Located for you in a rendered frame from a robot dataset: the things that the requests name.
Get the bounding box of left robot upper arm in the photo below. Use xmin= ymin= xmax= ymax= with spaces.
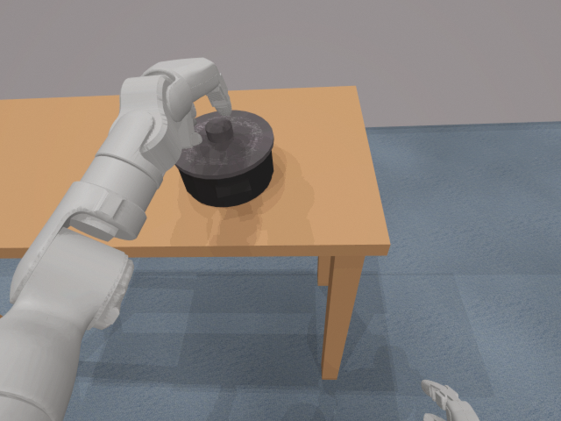
xmin=0 ymin=227 xmax=134 ymax=421

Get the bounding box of robot left hand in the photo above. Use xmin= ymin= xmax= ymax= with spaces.
xmin=143 ymin=58 xmax=231 ymax=149

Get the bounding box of table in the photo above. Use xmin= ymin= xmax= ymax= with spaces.
xmin=0 ymin=86 xmax=391 ymax=380

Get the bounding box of pot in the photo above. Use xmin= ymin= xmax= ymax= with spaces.
xmin=179 ymin=151 xmax=273 ymax=207

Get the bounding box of lid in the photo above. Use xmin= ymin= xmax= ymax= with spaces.
xmin=175 ymin=110 xmax=274 ymax=179

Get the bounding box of knob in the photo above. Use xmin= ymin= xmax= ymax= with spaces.
xmin=205 ymin=118 xmax=233 ymax=143

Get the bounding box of robot right hand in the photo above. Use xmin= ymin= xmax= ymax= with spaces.
xmin=421 ymin=380 xmax=479 ymax=421

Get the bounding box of robot left forearm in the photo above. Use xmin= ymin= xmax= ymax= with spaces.
xmin=10 ymin=68 xmax=193 ymax=304

